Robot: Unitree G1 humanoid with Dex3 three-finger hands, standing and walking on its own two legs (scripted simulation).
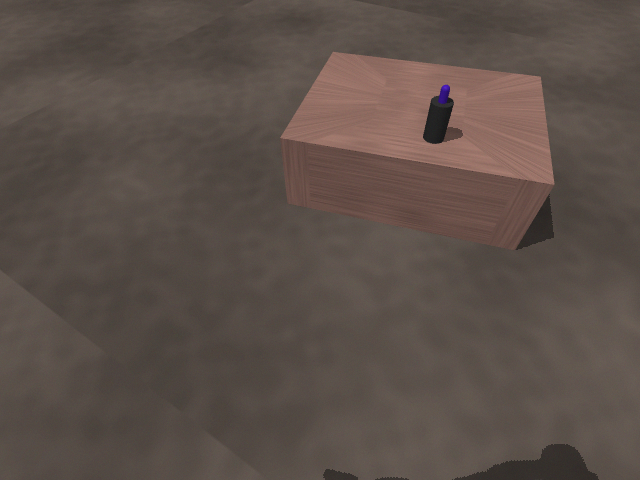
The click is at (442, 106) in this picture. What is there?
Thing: necked bottle
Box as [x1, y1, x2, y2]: [423, 85, 453, 143]
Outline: 448,85 443,85 440,94 431,99 423,134 423,138 428,142 437,143 442,141 453,104 453,101 447,96 449,91
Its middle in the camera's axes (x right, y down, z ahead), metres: +0.44 -0.47 +1.40
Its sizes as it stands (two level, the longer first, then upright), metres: 0.080 0.080 0.214
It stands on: a support 0.36 m high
